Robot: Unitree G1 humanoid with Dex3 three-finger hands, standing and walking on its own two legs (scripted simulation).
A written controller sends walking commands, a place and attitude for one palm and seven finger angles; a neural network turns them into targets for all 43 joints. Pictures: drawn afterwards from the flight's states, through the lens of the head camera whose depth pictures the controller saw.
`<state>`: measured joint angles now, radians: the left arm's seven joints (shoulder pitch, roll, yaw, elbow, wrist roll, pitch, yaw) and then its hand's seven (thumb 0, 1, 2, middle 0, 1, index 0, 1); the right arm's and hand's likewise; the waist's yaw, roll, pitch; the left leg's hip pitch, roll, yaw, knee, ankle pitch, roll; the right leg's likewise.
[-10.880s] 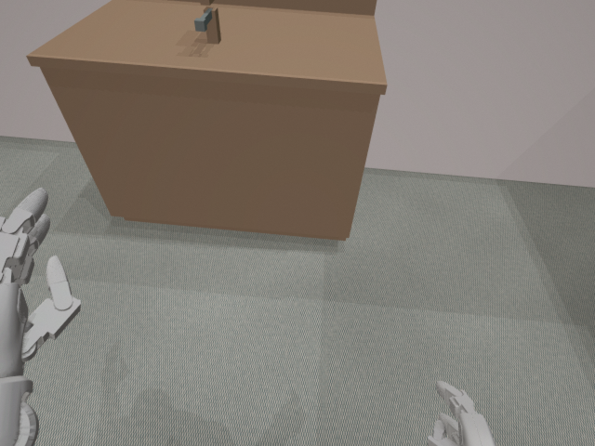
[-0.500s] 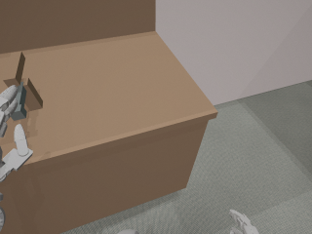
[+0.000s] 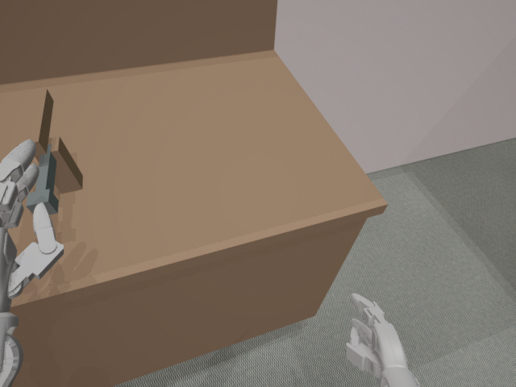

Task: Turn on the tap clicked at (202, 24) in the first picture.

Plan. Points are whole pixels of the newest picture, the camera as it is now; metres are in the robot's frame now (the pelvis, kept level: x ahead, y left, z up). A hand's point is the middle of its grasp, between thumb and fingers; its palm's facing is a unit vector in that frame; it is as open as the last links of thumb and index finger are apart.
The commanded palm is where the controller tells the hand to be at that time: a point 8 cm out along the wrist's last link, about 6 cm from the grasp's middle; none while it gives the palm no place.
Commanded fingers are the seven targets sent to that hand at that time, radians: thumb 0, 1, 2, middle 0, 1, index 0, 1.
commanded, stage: come to a stop and stand still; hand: left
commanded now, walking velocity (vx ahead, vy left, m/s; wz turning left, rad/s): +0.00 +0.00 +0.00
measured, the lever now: (43, 203) +0.32 +0.35 +0.10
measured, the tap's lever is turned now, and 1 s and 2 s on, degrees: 0 0 0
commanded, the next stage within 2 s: look again from close up in 0.90 s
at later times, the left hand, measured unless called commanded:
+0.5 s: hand (11, 259) +0.21 +0.30 +0.15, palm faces +0.39 -0.82 -0.42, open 7.4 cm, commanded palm +0.14 +0.32 +0.18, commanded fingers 0.00 0.90 0.90 -0.20 -0.30 -0.20 -0.30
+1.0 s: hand (7, 249) +0.22 +0.31 +0.16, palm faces +0.43 -0.83 -0.36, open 7.4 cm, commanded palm +0.15 +0.33 +0.18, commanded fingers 0.00 0.90 0.90 -0.20 -0.30 -0.20 -0.30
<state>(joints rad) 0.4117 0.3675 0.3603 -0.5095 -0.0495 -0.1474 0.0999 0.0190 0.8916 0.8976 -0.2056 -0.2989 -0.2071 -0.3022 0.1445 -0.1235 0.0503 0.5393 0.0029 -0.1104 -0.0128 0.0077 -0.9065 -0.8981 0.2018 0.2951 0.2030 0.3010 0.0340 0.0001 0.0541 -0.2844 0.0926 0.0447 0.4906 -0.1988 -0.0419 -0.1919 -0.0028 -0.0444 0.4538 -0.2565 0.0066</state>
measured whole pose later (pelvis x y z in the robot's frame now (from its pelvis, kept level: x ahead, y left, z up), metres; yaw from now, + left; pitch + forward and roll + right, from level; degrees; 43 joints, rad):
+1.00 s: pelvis +0.00 +0.05 +0.00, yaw +1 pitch -1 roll -2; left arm 0.39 0.36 0.37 -0.50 -0.02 -0.19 0.12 0.02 0.89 0.90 -0.21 -0.30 -0.21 -0.30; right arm 0.15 -0.18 0.01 0.57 0.01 -0.13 -0.01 0.01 -0.91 -0.90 0.20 0.30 0.20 0.30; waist 0.04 -0.03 0.10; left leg -0.28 0.03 0.05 0.51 -0.21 0.03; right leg -0.14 -0.06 -0.03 0.39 -0.23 0.07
